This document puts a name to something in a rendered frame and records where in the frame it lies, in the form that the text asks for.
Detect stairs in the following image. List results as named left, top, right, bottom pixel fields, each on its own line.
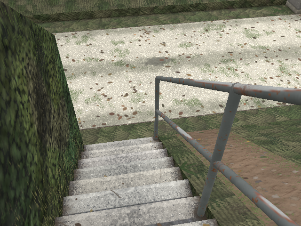
left=55, top=137, right=218, bottom=226

